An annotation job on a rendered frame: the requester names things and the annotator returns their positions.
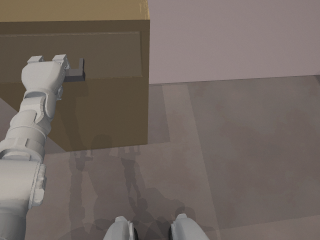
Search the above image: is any robot left shin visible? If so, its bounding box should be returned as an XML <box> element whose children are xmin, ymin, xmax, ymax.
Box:
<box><xmin>115</xmin><ymin>216</ymin><xmax>128</xmax><ymax>222</ymax></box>

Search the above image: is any cabinet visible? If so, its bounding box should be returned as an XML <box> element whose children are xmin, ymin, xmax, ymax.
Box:
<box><xmin>0</xmin><ymin>0</ymin><xmax>150</xmax><ymax>152</ymax></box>

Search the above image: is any right robot thigh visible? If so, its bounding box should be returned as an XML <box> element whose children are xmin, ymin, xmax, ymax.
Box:
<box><xmin>171</xmin><ymin>217</ymin><xmax>210</xmax><ymax>240</ymax></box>

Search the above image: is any left robot hand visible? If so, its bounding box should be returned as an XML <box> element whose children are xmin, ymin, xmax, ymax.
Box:
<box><xmin>21</xmin><ymin>54</ymin><xmax>71</xmax><ymax>100</ymax></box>

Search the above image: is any left robot upper arm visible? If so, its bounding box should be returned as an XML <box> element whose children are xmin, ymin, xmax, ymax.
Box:
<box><xmin>0</xmin><ymin>159</ymin><xmax>47</xmax><ymax>240</ymax></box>

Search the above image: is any handle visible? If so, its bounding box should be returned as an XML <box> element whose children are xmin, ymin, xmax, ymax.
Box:
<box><xmin>63</xmin><ymin>58</ymin><xmax>86</xmax><ymax>83</ymax></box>

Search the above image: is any left robot forearm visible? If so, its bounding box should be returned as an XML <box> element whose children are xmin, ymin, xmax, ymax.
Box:
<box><xmin>0</xmin><ymin>88</ymin><xmax>57</xmax><ymax>164</ymax></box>

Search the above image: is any drawer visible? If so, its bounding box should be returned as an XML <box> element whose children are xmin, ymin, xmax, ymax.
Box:
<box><xmin>0</xmin><ymin>31</ymin><xmax>141</xmax><ymax>83</ymax></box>

